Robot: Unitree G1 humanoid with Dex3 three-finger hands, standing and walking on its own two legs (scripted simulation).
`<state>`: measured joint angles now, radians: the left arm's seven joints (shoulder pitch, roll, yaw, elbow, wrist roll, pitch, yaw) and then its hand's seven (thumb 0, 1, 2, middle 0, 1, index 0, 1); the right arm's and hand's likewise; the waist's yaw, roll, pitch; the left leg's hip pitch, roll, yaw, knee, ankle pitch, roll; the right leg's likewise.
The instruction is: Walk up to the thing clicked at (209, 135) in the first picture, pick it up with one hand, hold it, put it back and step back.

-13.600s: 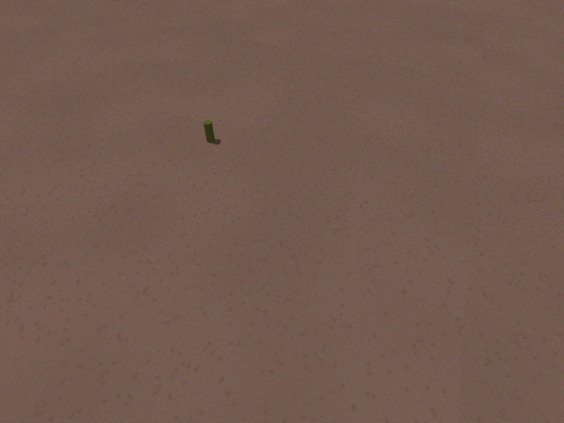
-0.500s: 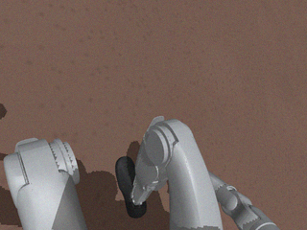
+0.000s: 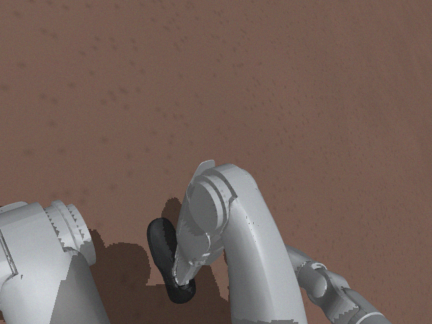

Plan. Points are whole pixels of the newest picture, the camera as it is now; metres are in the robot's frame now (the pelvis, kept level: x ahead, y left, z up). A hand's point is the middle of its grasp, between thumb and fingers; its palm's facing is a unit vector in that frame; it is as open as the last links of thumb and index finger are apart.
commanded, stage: close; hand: left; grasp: from the side
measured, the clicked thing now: out of the picture +0.45 +0.31 -0.22
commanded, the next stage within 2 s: settle in 0.68 s
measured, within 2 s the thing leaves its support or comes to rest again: leaves its support in 1.06 s
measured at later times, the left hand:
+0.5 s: hand out of the picture +0.44 +0.29 -0.19, palm faces +0.41 -0.91 -0.02, open 9.3 cm
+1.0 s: hand out of the picture +0.45 +0.30 -0.18, palm faces +0.43 -0.90 -0.02, open 6.4 cm
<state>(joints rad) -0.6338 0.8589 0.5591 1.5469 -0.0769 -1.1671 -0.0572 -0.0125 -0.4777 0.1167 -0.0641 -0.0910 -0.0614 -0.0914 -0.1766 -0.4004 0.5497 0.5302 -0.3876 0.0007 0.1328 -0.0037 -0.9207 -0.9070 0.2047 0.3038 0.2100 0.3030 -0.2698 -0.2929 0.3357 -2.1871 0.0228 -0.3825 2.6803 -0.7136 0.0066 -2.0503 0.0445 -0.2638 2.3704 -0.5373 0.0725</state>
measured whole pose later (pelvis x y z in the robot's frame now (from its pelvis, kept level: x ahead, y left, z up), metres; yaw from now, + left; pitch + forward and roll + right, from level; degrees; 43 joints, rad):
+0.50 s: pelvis +0.00 +0.00 +0.00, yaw -1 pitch +11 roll -19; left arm -0.68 0.90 0.54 1.56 -0.05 -1.16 0.03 0.00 0.24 0.61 -0.55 -0.55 -0.54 -0.56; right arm -0.21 -0.39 0.57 0.53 -0.40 0.03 0.13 0.00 -0.89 -0.90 0.20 0.30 0.21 0.30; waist -0.28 -0.30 0.35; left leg -2.19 0.03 -0.40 2.68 -0.74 0.01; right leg -2.06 0.05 -0.27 2.36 -0.55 0.08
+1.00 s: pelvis +0.01 +0.00 +0.01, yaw -1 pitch +12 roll -19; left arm -0.72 0.92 0.53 1.55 -0.05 -1.14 0.05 0.04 0.10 1.02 -0.87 -1.07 -0.91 -1.10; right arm -0.19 -0.39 0.57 0.53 -0.39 0.04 0.14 0.00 -0.90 -0.90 0.20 0.30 0.21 0.30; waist -0.28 -0.29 0.35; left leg -2.19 0.03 -0.40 2.67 -0.74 0.00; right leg -2.06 0.05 -0.28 2.35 -0.55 0.08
